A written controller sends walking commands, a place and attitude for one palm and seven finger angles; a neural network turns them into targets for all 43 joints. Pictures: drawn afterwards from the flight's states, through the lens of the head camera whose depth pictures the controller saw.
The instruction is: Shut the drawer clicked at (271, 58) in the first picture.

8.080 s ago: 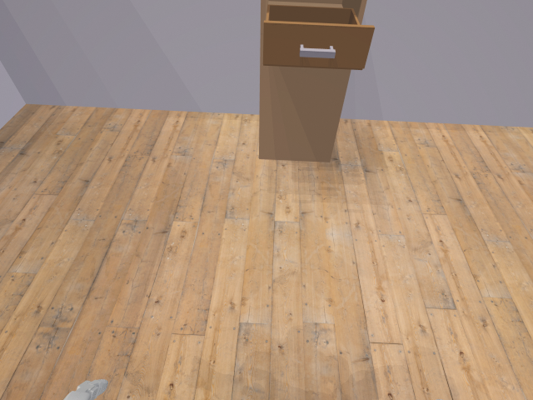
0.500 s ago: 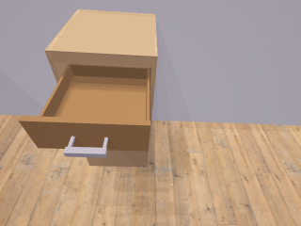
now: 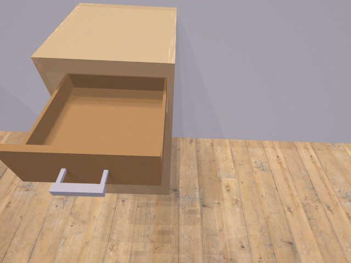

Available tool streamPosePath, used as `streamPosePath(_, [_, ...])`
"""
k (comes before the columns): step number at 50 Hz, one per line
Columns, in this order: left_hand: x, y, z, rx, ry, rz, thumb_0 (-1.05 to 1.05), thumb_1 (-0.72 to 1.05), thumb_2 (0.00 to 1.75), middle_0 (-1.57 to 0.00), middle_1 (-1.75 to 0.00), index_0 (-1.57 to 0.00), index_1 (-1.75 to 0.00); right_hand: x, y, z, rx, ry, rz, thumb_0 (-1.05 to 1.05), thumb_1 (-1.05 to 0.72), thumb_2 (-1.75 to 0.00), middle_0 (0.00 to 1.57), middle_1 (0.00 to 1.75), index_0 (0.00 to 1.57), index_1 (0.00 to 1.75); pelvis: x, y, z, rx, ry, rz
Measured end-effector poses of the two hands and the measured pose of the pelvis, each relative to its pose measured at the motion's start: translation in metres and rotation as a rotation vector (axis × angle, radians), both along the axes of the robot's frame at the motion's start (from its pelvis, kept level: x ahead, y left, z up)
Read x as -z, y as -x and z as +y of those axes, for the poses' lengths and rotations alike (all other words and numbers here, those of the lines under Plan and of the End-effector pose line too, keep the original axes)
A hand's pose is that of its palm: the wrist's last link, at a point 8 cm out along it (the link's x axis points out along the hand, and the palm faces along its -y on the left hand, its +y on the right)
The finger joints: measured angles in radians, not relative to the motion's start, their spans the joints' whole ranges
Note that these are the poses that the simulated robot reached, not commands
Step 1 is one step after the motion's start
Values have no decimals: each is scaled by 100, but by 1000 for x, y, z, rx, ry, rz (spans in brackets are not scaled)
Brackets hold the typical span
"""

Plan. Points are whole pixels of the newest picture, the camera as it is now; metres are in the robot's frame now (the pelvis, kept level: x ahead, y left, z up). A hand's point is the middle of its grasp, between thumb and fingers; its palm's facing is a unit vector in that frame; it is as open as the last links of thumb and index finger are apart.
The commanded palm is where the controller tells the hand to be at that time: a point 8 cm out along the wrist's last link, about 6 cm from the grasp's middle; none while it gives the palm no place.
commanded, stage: look again from close up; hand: left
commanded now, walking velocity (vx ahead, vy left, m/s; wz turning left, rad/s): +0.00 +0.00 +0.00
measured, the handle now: (81, 181) +0.29 +0.24 +0.01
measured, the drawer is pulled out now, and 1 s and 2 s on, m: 0.29 0.28 0.28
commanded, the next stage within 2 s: raise the hand and make a fist in 0.16 s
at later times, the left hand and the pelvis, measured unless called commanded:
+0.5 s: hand (89, 232) +0.19 +0.20 -0.01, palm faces +0.20 -0.98 -0.03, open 7.1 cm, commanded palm +0.10 +0.24 -0.03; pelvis -0.02 +0.04 -0.01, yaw +1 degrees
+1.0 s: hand (94, 252) +0.14 +0.17 +0.02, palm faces +0.03 -1.00 -0.04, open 4.3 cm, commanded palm +0.10 +0.24 +0.02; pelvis -0.05 +0.00 -0.05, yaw +3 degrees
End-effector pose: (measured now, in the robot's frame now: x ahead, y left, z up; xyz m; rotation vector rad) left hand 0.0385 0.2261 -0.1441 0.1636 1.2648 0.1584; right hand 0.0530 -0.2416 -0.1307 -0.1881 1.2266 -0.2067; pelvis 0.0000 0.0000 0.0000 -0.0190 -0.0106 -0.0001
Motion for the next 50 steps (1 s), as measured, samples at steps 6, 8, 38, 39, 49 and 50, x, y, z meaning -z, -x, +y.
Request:
streamPosePath(6, [-2, 4, 8, -1, 12, 21, 1, 93, 90, -20, -30, -20, -30, -8, -32, 20, -38, -14, -60, 0, -91, -89, 19, 30, 20, 30, -5, -9, 10, 14, -1, -3])
streamPosePath(8, [-4, 8, 11, 2, 11, 36, 1, 93, 90, -20, -30, -20, -30, -6, -34, 28, -40, -27, -59, 0, -91, -89, 19, 30, 20, 30, -6, -11, 14, 18, -1, -4])
streamPosePath(38, [-150, -40, 9, 87, -16, -1379, 2, 90, 90, -53, -66, -51, -65, -14, -110, 41, -331, -20, -706, 1, -91, -89, 20, 30, 20, 30, 75, 67, 13, -60, 6, 183])
streamPosePath(39, [-151, -43, 10, 87, -15, -1382, 2, 90, 90, -55, -68, -54, -67, -11, -110, 45, -329, -39, -710, 1, -91, -89, 20, 30, 20, 30, 76, 70, 11, -63, 7, 183])
streamPosePath(49, [-161, -80, -10, 168, 131, -1184, 2, 90, 90, -75, -90, -75, -89, -14, -70, 44, -207, -90, -632, 1, -91, -89, 20, 30, 20, 30, 53, 56, -3, -61, 0, 152])
streamPosePath(50, [-165, -82, -6, 145, 118, -1190, 2, 90, 90, -77, -92, -77, -91, -15, -67, 39, -193, -80, -619, 1, -90, -89, 20, 30, 20, 30, 50, 53, -3, -59, 0, 148])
